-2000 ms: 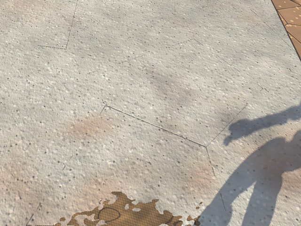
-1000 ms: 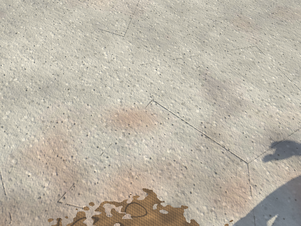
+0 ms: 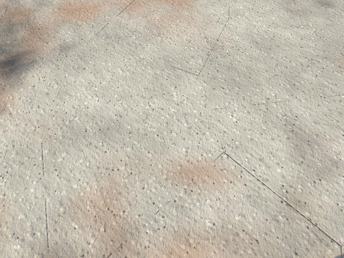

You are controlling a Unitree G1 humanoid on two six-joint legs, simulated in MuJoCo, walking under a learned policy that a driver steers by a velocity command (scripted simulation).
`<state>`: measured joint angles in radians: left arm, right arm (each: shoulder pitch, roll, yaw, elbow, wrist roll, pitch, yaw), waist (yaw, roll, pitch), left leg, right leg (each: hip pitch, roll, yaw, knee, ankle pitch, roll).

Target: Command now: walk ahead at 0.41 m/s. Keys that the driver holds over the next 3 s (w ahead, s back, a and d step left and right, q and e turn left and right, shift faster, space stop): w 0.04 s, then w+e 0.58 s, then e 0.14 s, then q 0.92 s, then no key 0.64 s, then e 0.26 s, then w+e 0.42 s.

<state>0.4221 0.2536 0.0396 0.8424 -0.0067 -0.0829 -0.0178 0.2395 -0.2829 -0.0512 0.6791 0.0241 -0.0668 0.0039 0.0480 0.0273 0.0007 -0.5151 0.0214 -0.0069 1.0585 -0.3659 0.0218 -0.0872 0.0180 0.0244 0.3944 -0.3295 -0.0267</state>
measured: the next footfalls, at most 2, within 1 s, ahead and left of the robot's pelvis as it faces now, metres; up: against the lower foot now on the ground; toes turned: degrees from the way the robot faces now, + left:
left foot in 0.22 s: +0.27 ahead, +0.15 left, +0.00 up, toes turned -4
right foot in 0.74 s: +0.49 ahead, -0.17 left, +0.00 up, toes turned -23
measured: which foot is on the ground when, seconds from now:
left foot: up 0.00-0.20, down 0.22-0.74, up 0.76-1.00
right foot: down 0.00-0.22, up 0.24-0.72, down 0.74-1.00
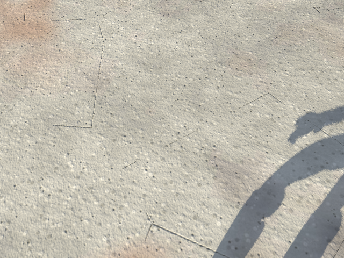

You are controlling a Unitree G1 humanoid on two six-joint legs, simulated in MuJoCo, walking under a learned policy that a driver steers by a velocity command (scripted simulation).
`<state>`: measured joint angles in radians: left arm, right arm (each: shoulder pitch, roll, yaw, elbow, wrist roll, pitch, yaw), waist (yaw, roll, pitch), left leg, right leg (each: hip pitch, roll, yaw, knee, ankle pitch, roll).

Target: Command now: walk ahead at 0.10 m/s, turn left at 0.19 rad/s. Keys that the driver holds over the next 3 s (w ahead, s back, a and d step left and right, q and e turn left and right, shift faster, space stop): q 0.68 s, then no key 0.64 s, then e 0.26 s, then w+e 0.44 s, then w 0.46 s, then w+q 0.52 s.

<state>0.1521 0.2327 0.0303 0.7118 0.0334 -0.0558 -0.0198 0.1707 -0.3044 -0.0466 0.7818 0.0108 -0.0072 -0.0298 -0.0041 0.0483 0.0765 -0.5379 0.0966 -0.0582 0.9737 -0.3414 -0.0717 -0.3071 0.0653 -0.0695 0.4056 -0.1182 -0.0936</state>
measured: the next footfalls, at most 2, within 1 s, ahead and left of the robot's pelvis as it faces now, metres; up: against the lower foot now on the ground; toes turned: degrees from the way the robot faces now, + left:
left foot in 0.30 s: +0.06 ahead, +0.16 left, +0.00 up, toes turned +13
right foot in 0.80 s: +0.17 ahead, -0.05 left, +0.00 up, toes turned +30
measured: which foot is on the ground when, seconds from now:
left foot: up 0.00-0.28, down 0.30-0.80, up 0.82-1.00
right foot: down 0.00-0.32, up 0.34-0.78, down 0.80-1.00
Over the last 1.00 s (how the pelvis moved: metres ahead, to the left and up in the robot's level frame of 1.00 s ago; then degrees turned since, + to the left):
0.43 -0.07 0.00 -21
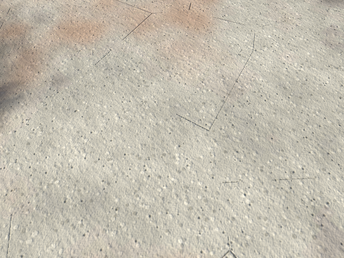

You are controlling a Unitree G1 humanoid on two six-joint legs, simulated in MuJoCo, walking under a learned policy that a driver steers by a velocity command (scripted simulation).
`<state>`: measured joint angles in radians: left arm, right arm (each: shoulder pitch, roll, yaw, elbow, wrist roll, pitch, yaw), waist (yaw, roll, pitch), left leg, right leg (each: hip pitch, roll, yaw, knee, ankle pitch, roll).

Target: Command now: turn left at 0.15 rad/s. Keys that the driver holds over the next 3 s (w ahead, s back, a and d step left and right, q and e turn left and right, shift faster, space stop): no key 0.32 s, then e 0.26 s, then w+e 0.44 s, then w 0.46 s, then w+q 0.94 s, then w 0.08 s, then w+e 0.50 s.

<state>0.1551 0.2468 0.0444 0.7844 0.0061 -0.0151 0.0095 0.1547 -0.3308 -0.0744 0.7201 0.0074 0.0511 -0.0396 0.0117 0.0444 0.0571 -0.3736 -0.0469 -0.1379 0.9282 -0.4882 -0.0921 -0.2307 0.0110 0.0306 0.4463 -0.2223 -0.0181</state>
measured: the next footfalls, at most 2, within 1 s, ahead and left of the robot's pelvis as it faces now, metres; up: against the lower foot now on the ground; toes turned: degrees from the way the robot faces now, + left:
left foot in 0.12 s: +0.01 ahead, +0.15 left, +0.00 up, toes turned -4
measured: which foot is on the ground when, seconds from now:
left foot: up 0.00-0.10, down 0.12-0.68, up 0.70-1.00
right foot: down 0.00-1.00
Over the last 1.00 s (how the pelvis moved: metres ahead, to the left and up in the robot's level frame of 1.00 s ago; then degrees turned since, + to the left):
0.07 0.03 0.00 28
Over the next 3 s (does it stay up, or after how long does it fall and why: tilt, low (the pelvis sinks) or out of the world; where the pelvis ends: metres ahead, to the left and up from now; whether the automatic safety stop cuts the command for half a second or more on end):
stays up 1.17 -0.30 0.01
